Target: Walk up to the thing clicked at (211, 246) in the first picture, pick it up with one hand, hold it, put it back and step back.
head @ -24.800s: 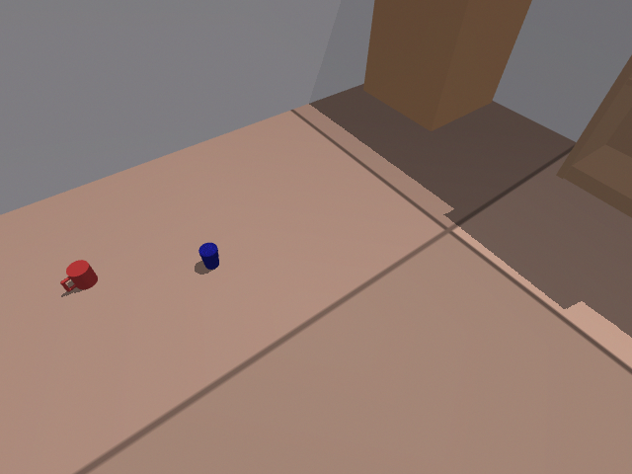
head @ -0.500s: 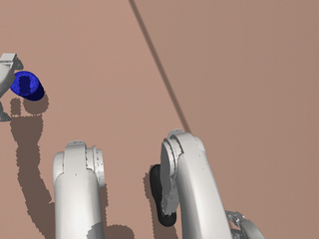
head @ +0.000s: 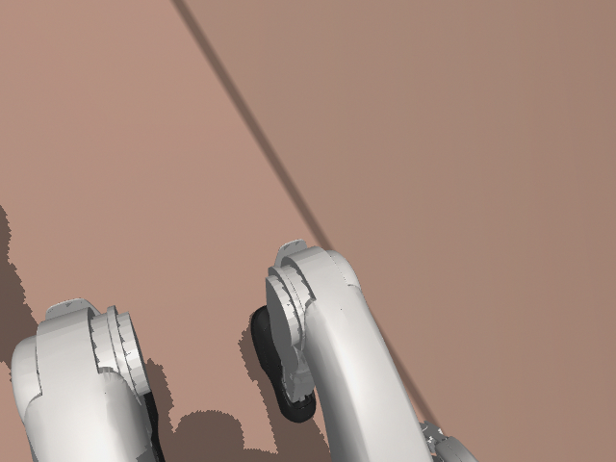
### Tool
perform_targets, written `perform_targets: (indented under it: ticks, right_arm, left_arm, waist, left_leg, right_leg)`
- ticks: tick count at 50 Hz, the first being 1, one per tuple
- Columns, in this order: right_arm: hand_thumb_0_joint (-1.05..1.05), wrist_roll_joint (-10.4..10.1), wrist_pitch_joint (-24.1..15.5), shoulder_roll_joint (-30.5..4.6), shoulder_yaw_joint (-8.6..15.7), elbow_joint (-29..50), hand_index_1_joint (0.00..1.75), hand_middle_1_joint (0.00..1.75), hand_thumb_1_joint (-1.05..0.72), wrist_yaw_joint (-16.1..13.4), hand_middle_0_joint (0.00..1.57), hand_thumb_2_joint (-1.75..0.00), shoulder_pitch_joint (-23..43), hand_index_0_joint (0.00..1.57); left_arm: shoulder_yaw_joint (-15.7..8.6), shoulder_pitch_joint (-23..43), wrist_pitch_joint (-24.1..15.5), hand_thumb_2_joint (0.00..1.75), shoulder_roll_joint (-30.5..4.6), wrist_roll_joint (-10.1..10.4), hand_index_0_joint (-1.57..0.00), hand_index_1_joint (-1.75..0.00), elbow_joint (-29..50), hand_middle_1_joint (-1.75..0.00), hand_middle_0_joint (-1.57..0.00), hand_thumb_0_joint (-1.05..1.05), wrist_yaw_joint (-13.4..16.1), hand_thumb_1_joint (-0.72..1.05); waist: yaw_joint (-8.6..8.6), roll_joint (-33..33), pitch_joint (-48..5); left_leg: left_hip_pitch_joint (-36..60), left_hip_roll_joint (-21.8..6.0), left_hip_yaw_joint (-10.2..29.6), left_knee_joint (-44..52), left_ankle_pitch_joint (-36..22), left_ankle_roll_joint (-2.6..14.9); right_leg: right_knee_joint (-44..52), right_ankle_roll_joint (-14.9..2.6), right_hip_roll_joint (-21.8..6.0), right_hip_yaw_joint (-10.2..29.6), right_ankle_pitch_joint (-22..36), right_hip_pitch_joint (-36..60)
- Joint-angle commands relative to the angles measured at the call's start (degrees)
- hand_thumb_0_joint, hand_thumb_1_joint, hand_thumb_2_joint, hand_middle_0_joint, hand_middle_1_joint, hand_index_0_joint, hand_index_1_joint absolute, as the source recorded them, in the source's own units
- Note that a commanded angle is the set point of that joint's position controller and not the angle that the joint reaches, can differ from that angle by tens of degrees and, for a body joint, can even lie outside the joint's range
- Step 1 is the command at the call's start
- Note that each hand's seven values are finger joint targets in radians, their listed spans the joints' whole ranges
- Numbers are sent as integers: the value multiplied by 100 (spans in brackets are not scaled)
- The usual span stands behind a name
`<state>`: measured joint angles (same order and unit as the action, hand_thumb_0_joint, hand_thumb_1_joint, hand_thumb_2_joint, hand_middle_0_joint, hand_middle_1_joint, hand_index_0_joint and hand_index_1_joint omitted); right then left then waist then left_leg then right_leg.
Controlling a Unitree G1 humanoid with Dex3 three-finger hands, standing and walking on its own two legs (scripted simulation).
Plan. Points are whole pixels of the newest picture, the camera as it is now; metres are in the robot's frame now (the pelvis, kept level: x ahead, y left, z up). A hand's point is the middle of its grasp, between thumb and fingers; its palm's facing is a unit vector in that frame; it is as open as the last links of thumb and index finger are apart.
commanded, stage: rest palm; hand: left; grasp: from above
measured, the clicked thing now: out of the picture +0.48 +0.32 -0.27
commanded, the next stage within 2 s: close in 0.98 s
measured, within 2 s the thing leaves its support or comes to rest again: neither
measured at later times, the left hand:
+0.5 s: hand out of the picture +0.46 +0.32 -0.22, palm faces -0.44 -0.11 -0.89, open 13.5 cm
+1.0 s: hand out of the picture +0.47 +0.32 -0.24, palm faces -0.46 -0.14 -0.88, open 13.5 cm
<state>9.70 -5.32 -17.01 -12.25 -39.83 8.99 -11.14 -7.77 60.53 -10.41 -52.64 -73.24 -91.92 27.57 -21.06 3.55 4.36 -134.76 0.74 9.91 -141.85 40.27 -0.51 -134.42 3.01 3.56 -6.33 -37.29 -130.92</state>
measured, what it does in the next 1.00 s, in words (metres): stands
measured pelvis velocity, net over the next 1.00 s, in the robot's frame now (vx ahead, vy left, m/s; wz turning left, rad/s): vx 0.00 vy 0.00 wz -0.05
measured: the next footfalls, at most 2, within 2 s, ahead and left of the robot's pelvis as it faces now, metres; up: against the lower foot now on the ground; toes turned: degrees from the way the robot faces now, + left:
none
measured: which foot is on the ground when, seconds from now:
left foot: down 0.00-1.00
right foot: down 0.00-1.00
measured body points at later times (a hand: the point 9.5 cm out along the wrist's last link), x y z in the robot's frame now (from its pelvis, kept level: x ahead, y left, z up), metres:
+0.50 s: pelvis +0.00 +0.00 +0.00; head +0.26 +0.12 +0.34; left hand +0.48 +0.32 -0.17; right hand +0.05 -0.26 -0.06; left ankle +0.07 +0.13 -0.28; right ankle +0.11 -0.12 -0.28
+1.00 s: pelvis +0.00 +0.00 -0.01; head +0.28 +0.10 +0.33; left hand +0.49 +0.33 -0.19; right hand +0.02 -0.25 -0.06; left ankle +0.07 +0.13 -0.28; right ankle +0.11 -0.12 -0.28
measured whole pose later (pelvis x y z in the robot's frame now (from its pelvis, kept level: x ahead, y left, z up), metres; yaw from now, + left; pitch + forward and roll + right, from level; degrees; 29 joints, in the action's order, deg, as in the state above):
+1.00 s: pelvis +0.00 +0.00 -0.01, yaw -3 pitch +29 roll -13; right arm 12.1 -10.3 -19.8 -16.6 -36.8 11.8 -8.4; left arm -8.6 61.1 -11.9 -60.4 -71.8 -97.1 29.8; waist -22.8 6.5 9.1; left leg -133.8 0.4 13.3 -144.8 41.4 -0.5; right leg -134.7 3.4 4.5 -9.2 -36.8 -129.1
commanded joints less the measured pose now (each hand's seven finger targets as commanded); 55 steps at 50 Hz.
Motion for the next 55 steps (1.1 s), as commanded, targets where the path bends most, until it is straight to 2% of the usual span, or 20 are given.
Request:
perform_targets:
  ticks: [1,2,3,5,6,7,8,9,11,12,19,21,26,34,35,38,41,44,49,55]
  right_arm:
    - [0,31,-73,-1693,487,1,30,30,-90,-58,20,-90,-1029,20]
    - [0,46,-108,-1732,505,42,30,30,-89,-43,20,-90,-1040,20]
    - [0,48,-109,-1692,486,2,30,30,-90,-29,20,-90,-1046,20]
    - [0,57,-114,-1746,457,-4,30,30,-89,-5,20,-90,-1073,20]
    - [0,74,-110,-1796,478,24,30,30,-89,-9,20,-90,-1054,20]
    - [0,88,-103,-1803,470,55,30,30,-89,2,20,-90,-1097,20]
    - [0,88,-97,-1735,421,17,30,30,-89,24,20,-90,-1061,20]
    - [0,120,-92,-1841,466,5,30,30,-89,29,20,-90,-1141,20]
    - [0,106,-112,-1845,422,117,30,30,-89,42,20,-90,-1031,20]
    - [0,113,-111,-1851,425,35,30,30,-89,57,20,-90,-1081,20]
    - [0,187,-218,-1868,346,81,30,30,-89,90,20,-90,-916,20]
    - [0,191,-258,-1859,320,2,30,30,-89,97,20,-90,-843,20]
    - [0,232,-384,-1960,300,49,30,30,-90,150,20,-90,-748,20]
    - [0,220,-557,-2040,250,99,30,30,-90,255,20,-90,-673,20]
    - [0,238,-585,-2092,254,155,30,30,-90,276,20,-90,-655,20]
    - [0,226,-594,-2087,216,154,30,30,-90,274,20,-90,-680,20]
    - [0,227,-591,-2041,164,202,30,30,-90,269,20,-90,-710,20]
    - [0,201,-569,-2125,183,205,30,30,-90,242,20,-90,-792,20]
    - [0,224,-443,-2136,126,231,30,30,-90,204,20,-90,-879,20]
    - [0,267,-383,-2158,81,225,30,30,-89,167,20,-90,-752,20]
  left_arm:
    - [-115,1489,-94,97,-1631,206,-7,-101,780,-102,-6,0,205,-52]
    - [-95,1495,-117,97,-1597,223,-6,-101,784,-102,-6,0,157,-52]
    - [-117,1407,-144,97,-1716,219,-7,-101,810,-102,-6,0,127,-53]
    - [-110,1319,-181,98,-1775,270,-7,-101,805,-101,-6,0,91,-52]
    - [-306,1195,-209,101,-2004,250,-7,-102,789,-102,-7,0,112,-53]
    - [-252,1208,-218,103,-1924,208,-7,-103,740,-103,-8,0,91,-52]
    - [25,1150,-239,101,-1545,244,-8,-101,551,-101,-8,0,61,-51]
    - [-251,1212,-284,103,-1893,198,-8,-103,712,-103,-8,0,91,-51]
    - [-36,1362,-337,102,-1648,178,-8,-102,626,-102,-8,0,88,-51]
    - [-124,1311,-368,103,-1801,134,-9,-104,644,-104,-9,0,121,-50]
    - [149,1674,-533,108,-1619,-101,-10,-107,508,-107,-10,0,357,-48]
    - [242,1657,-522,108,-1555,-138,-10,-108,322,-108,-10,0,451,-47]
    - [241,1775,-430,106,-1664,-262,-10,-108,218,-109,-9,0,703,-47]
    - [248,1771,-102,103,-1655,-119,-8,-108,-88,-109,-8,0,856,-49]
    - [45,1834,-90,103,-1915,-103,-9,-108,97,-110,-8,0,866,-47]
    - [-91,1698,-36,105,-2069,-12,-10,-109,-60,-110,-9,0,812,-47]
    - [70,1547,-19,103,-1853,93,-8,-109,-33,-109,-8,0,662,-49]
    - [-96,1367,-46,103,-2120,237,-9,-108,19,-109,-8,0,502,-49]
    - [-134,1361,-282,107,-2177,232,-9,-111,212,-111,-9,0,304,-47]
    - [-46,1348,-600,100,-2266,107,-12,-109,354,-112,-10,0,383,-42]
  waist:
    - [52,-2476,-4282]
    - [-20,-2394,-4077]
    - [91,-2465,-4129]
    - [95,-2498,-4058]
    - [173,-2454,-4133]
    - [97,-2450,-3990]
    - [64,-2414,-3832]
    - [-32,-2380,-3869]
    - [-80,-2326,-3622]
    - [-52,-2407,-3688]
    - [-241,-2496,-3444]
    - [-197,-2548,-3399]
    - [-262,-2881,-3346]
    - [-300,-2905,-3271]
    - [-302,-2883,-3265]
    - [-244,-2712,-3270]
    - [-275,-2685,-3366]
    - [-228,-2568,-3415]
    - [-337,-2481,-3318]
    - [-279,-2650,-3286]
  left_leg:
    - [2910,-62,-532,1302,-1518,210]
    - [2843,-61,-512,1248,-1453,207]
    - [2792,-72,-521,1298,-1398,220]
    - [2734,-72,-503,1301,-1415,205]
    - [2793,-87,-477,1321,-1436,200]
    - [2767,-81,-478,1295,-1448,194]
    - [2701,-88,-457,1313,-1319,196]
    - [2768,-103,-409,1328,-1418,190]
    - [2667,-99,-385,1286,-1281,181]
    - [2763,-117,-373,1319,-1293,185]
    - [2898,-133,-327,1255,-1127,168]
    - [2965,-147,-293,1295,-1103,139]
    - [3224,-175,-213,1371,-1123,74]
    - [3188,-212,-128,1378,-1230,52]
    - [3124,-215,-136,1336,-1215,69]
    - [2805,-187,-235,1258,-1104,141]
    - [2760,-178,-275,1211,-1203,167]
    - [2776,-187,-217,1225,-1317,158]
    - [2815,-204,-164,1129,-1450,134]
    - [2955,-226,-145,1126,-1302,102]
  right_leg:
    - [1189,-445,89,-506,1642,2616]
    - [1189,-462,87,-534,1572,2465]
    - [1220,-444,110,-502,1548,2617]
    - [1220,-461,115,-522,1517,2637]
    - [1196,-464,123,-545,1542,2681]
    - [1188,-465,113,-570,1537,2626]
    - [1227,-462,129,-587,1425,2556]
    - [1194,-461,134,-635,1514,2572]
    - [1202,-483,134,-668,1375,2355]
    - [1197,-465,146,-663,1408,2464]
    - [1178,-445,174,-733,1315,2219]
    - [1151,-460,182,-768,1261,2090]
    - [1039,-465,178,-840,1287,1907]
    - [940,-453,145,-864,1399,1795]
    - [935,-445,151,-860,1384,1854]
    - [1054,-443,172,-800,1309,2089]
    - [1111,-442,198,-761,1425,2355]
    - [1124,-438,187,-795,1452,2461]
    - [1133,-457,187,-834,1514,2529]
    - [1162,-462,227,-864,1385,2491]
